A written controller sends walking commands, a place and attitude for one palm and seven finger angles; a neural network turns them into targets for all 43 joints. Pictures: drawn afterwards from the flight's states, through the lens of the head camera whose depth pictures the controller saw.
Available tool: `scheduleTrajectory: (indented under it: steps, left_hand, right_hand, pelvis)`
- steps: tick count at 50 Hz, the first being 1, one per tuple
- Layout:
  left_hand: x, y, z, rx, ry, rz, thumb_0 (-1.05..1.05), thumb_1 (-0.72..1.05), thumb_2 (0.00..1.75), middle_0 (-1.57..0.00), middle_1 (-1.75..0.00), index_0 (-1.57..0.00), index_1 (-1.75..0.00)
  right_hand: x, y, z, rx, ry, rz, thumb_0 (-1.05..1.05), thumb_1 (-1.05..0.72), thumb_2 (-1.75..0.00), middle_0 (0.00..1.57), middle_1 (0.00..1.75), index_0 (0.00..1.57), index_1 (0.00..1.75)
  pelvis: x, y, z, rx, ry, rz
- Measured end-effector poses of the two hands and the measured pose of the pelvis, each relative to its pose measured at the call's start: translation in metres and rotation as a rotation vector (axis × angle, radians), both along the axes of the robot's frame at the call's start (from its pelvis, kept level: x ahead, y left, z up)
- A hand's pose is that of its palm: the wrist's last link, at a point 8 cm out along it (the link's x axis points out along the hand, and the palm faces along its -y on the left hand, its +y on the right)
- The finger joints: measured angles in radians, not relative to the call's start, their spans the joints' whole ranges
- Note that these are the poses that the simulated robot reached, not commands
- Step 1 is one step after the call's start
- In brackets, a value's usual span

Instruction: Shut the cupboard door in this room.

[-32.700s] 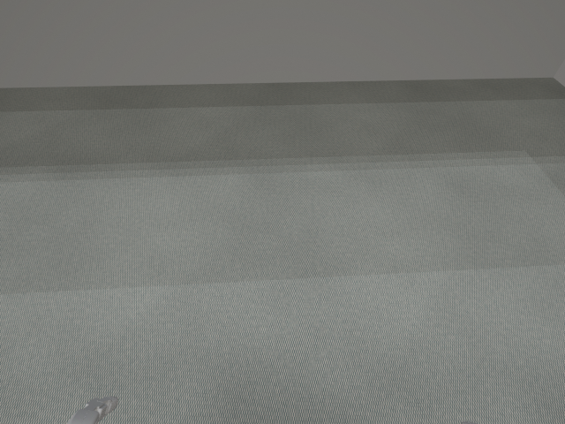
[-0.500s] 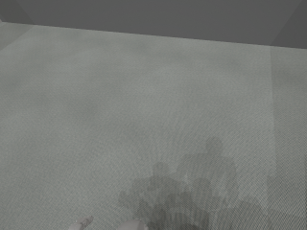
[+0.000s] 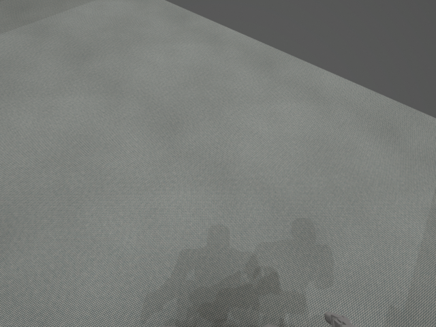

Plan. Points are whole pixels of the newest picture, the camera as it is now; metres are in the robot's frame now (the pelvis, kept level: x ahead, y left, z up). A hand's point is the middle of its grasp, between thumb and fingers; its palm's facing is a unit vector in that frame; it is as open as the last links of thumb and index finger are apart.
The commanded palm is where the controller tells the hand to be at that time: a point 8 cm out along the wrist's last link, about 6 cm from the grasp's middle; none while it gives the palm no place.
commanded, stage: turn or walk to find it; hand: left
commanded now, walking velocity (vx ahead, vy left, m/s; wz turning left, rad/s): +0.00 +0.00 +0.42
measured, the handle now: out of the picture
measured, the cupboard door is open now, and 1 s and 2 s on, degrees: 92 92 92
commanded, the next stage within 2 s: none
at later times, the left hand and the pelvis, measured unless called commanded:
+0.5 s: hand out of the picture +0.07 +0.16 -0.14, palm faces +0.19 -0.94 -0.28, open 7.4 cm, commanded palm none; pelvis +0.00 -0.05 +0.01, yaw +12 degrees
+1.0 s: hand out of the picture -0.08 +0.21 -0.17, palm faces +0.46 -0.85 -0.24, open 7.4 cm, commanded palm none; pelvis -0.01 +0.00 +0.01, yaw +25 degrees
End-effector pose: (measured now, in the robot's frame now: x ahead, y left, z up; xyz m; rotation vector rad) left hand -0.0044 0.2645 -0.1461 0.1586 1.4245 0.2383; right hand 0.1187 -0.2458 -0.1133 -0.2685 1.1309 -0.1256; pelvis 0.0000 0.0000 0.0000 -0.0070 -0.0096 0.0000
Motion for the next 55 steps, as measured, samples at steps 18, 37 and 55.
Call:
scheduleTrajectory:
  steps: [18, 37, 55]
  left_hand:
    - [0.074, -0.031, 0.029, 0.040, -0.247, 0.000, 0.01, 0.91, 0.90, -0.20, -0.29, -0.20, -0.30]
    - [-0.029, -0.063, 0.027, 0.036, -0.152, 0.244, 0.01, 0.91, 0.90, -0.21, -0.29, -0.21, -0.30]
    - [-0.086, -0.011, 0.016, 0.026, -0.120, 0.419, 0.01, 0.91, 0.90, -0.20, -0.29, -0.20, -0.30]
  right_hand:
    - [-0.047, -0.013, -0.028, 0.077, 0.169, 0.008, 0.00, -0.91, -0.90, 0.21, 0.30, 0.21, 0.30]
    - [0.010, -0.022, -0.024, 0.025, 0.209, 0.218, 0.00, -0.91, -0.90, 0.20, 0.30, 0.20, 0.30]
    - [0.062, 0.072, 0.004, 0.009, 0.042, 0.433, 0.00, -0.91, -0.90, 0.21, 0.30, 0.21, 0.30]
  pelvis:
    - [0.001, -0.029, 0.003, 0.016, 0.031, 0.139]
    - [0.000, -0.041, 0.007, 0.038, 0.017, 0.335]
    - [-0.013, -0.003, 0.012, -0.018, 0.011, 0.469]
